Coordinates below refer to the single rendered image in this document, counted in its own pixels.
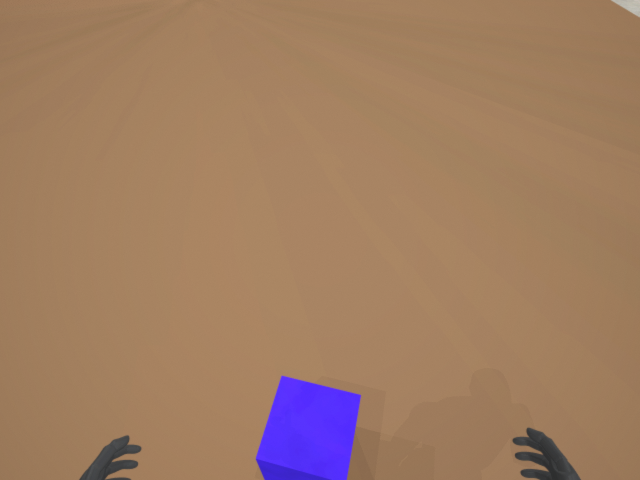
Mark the right robot hand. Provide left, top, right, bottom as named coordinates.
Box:
left=513, top=428, right=581, bottom=480

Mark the left robot hand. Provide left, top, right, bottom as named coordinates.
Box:
left=79, top=435, right=141, bottom=480

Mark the carton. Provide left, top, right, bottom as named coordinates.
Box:
left=256, top=376, right=361, bottom=480

